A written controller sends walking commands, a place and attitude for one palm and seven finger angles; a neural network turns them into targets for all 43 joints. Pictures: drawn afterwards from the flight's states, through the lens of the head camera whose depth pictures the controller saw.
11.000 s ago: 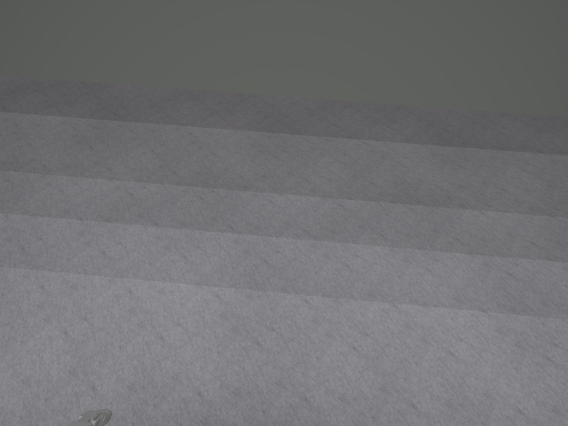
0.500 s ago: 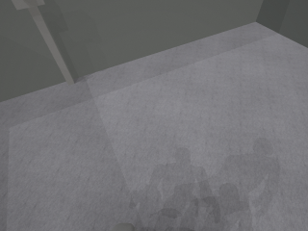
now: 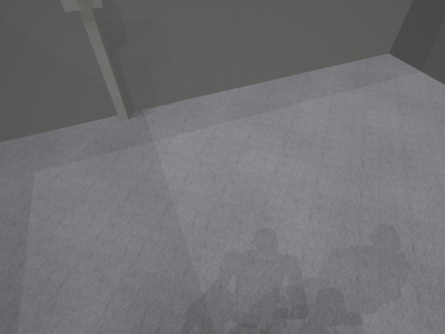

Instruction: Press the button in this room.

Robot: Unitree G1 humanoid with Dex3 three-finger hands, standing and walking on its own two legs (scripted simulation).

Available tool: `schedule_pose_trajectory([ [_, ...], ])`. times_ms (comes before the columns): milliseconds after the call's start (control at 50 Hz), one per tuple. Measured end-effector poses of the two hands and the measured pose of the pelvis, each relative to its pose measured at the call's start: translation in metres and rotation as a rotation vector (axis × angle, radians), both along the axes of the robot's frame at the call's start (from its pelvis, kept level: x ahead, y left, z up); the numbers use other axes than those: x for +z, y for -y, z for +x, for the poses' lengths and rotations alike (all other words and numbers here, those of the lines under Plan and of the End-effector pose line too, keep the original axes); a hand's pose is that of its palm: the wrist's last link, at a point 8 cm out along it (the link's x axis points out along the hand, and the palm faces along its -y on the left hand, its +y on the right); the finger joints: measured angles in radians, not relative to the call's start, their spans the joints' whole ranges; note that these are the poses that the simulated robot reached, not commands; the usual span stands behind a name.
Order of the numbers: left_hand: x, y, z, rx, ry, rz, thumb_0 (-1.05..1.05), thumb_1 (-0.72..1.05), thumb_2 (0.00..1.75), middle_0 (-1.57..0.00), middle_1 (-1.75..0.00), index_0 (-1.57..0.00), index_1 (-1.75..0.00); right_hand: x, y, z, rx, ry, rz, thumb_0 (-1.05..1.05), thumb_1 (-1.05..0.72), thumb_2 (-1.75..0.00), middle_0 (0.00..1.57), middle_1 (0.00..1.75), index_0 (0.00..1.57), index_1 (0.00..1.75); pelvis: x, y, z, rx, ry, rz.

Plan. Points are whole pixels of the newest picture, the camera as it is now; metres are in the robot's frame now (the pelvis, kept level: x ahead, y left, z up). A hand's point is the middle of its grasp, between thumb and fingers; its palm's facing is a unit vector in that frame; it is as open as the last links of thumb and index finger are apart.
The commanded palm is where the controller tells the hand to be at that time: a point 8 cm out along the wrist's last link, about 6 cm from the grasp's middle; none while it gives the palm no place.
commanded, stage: turn or walk to find it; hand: left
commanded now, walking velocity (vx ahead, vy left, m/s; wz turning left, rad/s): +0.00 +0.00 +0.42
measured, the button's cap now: out of the picture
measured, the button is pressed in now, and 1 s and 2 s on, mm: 0 0 0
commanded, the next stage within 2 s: stand and wait in 0.22 s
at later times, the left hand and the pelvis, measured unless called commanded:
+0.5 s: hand out of the picture -0.02 +0.25 -0.17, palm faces +0.19 -0.95 -0.24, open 7.4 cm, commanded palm none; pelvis -0.05 +0.03 +0.01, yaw +10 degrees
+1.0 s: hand out of the picture -0.10 +0.18 -0.15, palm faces +0.39 -0.89 -0.25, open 7.4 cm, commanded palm none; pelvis -0.07 -0.02 +0.01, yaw +23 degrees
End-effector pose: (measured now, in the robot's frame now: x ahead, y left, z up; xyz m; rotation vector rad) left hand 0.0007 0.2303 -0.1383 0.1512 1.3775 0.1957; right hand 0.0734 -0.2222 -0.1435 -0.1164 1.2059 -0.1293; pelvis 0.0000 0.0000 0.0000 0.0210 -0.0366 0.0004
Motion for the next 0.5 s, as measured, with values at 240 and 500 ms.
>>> schedule_pose_trajectory([
  [240,-0.005,-0.017,-0.017,0.087,0.084,-0.009,0.01,0.91,0.9,-0.2,-0.3,-0.2,-0.3,0.01,0.017,-0.036,0.076,-0.129,-0.092,0.0,-0.92,-0.9,0.2,0.3,0.2,0.29,-0.001,-0.011,-0.025,0.128,-0.007,-0.014],
  [500,0.003,-0.065,-0.039,0.131,0.081,0.027,0.01,0.91,0.9,-0.2,-0.3,-0.19,-0.3,0.016,-0.034,-0.037,0.156,-0.06,-0.062,0.01,-0.91,-0.9,0.21,0.3,0.21,0.29,0.005,-0.034,-0.048,0.172,-0.025,-0.033],
])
